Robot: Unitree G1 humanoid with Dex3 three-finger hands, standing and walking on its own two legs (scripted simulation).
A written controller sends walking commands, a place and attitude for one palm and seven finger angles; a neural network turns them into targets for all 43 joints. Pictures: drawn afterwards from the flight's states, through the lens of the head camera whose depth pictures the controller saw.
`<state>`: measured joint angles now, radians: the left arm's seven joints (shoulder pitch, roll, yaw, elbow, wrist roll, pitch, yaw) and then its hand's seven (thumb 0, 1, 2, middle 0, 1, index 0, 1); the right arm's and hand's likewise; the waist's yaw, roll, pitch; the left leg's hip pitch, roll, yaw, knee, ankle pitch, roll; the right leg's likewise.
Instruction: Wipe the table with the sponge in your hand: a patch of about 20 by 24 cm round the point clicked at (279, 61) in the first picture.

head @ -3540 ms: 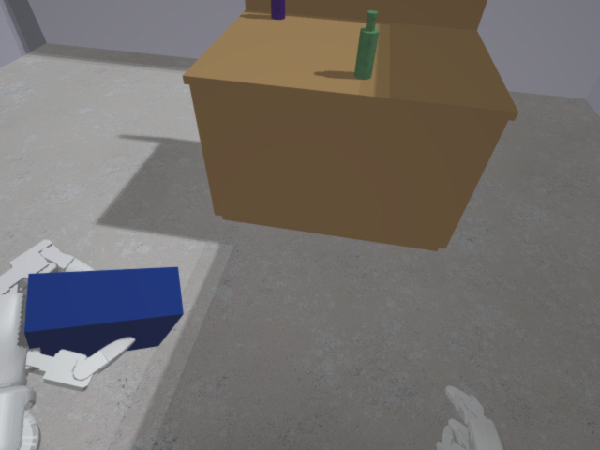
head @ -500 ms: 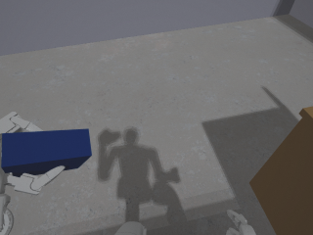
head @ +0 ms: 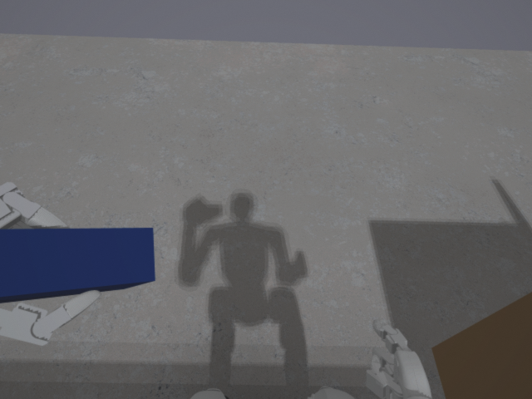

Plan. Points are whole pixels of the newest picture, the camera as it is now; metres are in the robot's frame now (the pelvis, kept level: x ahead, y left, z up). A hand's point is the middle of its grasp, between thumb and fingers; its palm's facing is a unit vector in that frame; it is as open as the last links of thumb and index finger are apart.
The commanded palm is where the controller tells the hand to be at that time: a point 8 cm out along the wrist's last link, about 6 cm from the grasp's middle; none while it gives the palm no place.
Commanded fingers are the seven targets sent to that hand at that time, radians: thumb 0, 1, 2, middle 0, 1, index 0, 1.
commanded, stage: walk to a spot facing it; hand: left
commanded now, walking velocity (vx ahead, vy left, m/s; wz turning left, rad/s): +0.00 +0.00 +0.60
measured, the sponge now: (94, 265) +0.22 +0.19 +0.17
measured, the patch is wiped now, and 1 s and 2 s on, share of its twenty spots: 0.00 0.00 0.00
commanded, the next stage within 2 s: turn to face it in 1.76 s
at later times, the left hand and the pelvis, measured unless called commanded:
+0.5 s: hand out of the picture +0.06 +0.24 +0.20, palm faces +0.66 -0.65 -0.38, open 9.4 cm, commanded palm +0.00 +0.27 +0.19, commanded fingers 0.00 0.10 1.30 -1.20 -1.60 -1.20 -1.60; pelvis -0.06 -0.05 +0.00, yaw +18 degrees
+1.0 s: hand out of the picture -0.01 +0.23 +0.18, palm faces +0.77 -0.44 -0.46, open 9.4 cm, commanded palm -0.07 +0.24 +0.19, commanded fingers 0.00 0.10 1.30 -1.20 -1.60 -1.20 -1.60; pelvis -0.04 -0.08 +0.01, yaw +35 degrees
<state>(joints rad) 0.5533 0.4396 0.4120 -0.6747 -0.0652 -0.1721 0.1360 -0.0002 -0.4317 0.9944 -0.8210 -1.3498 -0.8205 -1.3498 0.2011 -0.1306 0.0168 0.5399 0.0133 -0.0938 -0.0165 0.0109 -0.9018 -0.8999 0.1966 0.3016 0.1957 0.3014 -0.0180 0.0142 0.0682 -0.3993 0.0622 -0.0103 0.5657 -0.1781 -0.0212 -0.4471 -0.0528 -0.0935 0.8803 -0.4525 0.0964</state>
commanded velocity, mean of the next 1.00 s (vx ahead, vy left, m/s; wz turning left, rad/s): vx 0.24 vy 0.00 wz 0.50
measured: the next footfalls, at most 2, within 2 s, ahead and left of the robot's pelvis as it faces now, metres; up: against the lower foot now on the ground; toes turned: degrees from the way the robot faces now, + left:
right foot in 0.08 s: +0.05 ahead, -0.13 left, +0.00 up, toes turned -3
left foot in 0.50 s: -0.10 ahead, +0.10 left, +0.00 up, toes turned +26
